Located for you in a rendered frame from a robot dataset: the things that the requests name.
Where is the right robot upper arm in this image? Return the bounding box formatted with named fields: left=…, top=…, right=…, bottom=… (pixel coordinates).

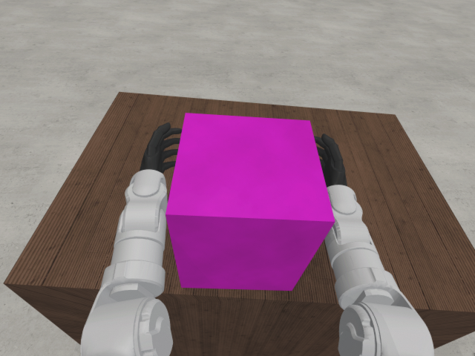
left=338, top=302, right=433, bottom=356

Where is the carton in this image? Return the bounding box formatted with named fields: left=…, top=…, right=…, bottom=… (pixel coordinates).
left=166, top=113, right=335, bottom=291

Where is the right robot forearm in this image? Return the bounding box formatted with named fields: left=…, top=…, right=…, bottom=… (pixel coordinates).
left=324, top=185, right=434, bottom=356

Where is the left robot upper arm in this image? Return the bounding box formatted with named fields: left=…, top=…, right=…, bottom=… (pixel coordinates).
left=82, top=297, right=173, bottom=356

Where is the left robot forearm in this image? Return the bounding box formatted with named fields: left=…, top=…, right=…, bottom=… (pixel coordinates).
left=80, top=169, right=168, bottom=356

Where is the robot right hand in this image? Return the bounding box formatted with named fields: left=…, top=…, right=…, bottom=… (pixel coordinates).
left=314, top=133, right=347, bottom=187

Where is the robot left hand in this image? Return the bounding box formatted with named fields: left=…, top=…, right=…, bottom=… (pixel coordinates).
left=140, top=122, right=182, bottom=174

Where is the pedestal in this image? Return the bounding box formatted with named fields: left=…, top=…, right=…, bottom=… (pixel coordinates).
left=4, top=92, right=475, bottom=356

